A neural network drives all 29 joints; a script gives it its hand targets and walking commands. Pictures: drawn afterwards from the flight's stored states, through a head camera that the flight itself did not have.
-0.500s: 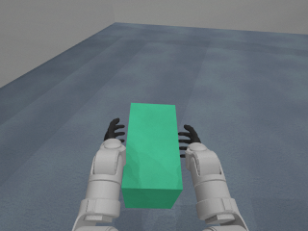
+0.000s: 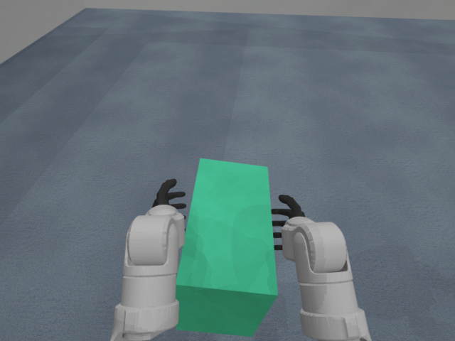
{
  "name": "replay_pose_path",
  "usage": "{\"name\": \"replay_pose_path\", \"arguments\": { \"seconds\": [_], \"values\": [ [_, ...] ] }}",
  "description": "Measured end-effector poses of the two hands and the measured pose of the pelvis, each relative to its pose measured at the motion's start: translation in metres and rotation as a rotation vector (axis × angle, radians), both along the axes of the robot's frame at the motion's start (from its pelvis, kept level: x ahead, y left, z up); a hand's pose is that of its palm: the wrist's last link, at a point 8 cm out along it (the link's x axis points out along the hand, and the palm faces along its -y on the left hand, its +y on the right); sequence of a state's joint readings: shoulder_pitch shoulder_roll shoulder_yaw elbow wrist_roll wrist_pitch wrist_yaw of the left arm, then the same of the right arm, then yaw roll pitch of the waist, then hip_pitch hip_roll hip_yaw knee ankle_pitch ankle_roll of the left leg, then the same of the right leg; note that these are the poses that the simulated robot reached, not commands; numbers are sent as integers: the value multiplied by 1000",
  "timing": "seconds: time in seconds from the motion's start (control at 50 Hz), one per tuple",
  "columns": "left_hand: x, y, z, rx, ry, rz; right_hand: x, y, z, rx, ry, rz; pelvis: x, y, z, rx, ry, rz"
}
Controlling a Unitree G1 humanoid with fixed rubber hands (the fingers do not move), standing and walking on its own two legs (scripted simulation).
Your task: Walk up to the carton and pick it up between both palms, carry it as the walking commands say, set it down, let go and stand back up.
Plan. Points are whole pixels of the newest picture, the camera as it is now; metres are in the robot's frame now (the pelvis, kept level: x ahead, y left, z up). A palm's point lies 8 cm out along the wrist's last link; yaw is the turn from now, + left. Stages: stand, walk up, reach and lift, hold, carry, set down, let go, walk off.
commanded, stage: carry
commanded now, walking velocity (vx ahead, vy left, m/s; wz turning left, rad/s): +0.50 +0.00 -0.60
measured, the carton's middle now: (224, 243) +0.33 +0.02 -0.02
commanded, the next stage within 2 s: none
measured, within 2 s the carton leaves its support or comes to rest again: neither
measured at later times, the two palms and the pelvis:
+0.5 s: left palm (249, 101) +0.67 -0.04 +0.09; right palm (336, 128) +0.58 -0.24 +0.07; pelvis +0.32 -0.05 -0.01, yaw -18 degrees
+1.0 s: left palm (307, 41) +1.09 -0.28 +0.07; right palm (367, 60) +0.94 -0.45 +0.07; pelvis +0.75 -0.18 -0.03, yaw -38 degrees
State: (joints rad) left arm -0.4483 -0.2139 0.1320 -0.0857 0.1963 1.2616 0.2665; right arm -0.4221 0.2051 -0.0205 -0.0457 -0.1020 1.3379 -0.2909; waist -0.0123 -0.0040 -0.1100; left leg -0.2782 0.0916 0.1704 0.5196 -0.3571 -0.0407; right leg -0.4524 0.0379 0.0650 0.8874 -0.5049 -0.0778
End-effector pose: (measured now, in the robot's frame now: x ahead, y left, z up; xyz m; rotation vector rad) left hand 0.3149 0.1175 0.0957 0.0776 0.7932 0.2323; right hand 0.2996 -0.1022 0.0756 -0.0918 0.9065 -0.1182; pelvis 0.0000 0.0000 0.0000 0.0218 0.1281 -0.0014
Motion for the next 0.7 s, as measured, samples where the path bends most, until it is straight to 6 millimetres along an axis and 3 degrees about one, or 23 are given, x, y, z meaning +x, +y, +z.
{"name": "replay_pose_path", "arguments": {
  "seconds": [0.14, 0.24, 0.32, 0.42, 0.56, 0.7],
  "values": [
    [97, -46, 12, -31, -84, -69, 79, -44, 9, 0, -77, -95, 84, -23, -10, -58, -6, -48],
    [162, -68, 8, -77, -40, -115, 135, -65, 17, -41, -39, -142, 145, -32, 1, -32, -7, -86],
    [220, -85, -2, -73, -38, -162, 178, -78, 6, -46, -25, -203, 194, -29, -7, -49, 8, -151],
    [290, -127, -8, -49, -11, -274, 226, -113, -5, -12, 10, -301, 261, -34, -6, -55, 20, -265],
    [400, -187, -12, -87, -74, -336, 322, -169, -7, -7, -59, -375, 363, -74, -19, -104, 18, -311],
    [511, -230, -14, -153, -48, -387, 427, -211, 1, -64, -29, -414, 475, -106, -10, -85, 5, -335]
  ]
}}
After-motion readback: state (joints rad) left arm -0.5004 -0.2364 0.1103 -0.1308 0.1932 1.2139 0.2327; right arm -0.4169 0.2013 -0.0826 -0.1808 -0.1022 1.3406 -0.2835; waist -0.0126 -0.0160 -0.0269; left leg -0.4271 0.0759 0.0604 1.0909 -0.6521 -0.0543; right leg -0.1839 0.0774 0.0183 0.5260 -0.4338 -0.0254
